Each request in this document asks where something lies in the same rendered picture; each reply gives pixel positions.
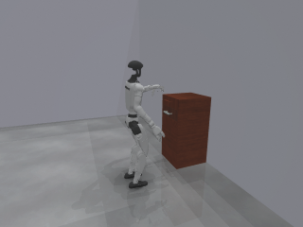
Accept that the drawer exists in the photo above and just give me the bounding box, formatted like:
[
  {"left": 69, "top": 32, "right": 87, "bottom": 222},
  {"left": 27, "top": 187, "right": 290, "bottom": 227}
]
[{"left": 163, "top": 104, "right": 178, "bottom": 122}]

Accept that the right robot thigh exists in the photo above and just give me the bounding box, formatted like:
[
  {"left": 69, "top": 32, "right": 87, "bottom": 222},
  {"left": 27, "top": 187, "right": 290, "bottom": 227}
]
[{"left": 131, "top": 122, "right": 149, "bottom": 159}]

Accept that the robot left hand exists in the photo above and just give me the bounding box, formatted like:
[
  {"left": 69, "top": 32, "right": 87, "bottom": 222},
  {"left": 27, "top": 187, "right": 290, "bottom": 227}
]
[{"left": 151, "top": 84, "right": 165, "bottom": 96}]

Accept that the humanoid robot torso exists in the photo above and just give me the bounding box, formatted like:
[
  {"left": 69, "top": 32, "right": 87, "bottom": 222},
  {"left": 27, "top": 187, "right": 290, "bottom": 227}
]
[{"left": 125, "top": 81, "right": 142, "bottom": 128}]

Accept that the right robot upper arm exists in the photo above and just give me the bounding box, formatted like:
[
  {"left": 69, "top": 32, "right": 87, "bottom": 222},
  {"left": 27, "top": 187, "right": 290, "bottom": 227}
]
[{"left": 134, "top": 83, "right": 144, "bottom": 113}]

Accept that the left robot forearm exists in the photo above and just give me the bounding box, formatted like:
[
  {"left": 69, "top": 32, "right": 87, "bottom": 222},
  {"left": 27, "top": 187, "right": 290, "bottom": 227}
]
[{"left": 143, "top": 85, "right": 154, "bottom": 93}]

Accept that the cabinet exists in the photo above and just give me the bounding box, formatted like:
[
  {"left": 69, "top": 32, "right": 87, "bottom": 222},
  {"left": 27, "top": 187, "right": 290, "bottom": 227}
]
[{"left": 162, "top": 93, "right": 211, "bottom": 169}]

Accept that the right robot forearm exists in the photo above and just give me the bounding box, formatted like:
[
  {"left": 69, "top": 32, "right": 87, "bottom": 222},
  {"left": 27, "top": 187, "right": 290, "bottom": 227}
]
[{"left": 136, "top": 106, "right": 156, "bottom": 129}]

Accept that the robot right hand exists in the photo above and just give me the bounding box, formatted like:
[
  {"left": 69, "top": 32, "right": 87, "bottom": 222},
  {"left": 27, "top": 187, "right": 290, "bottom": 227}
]
[{"left": 151, "top": 126, "right": 165, "bottom": 142}]

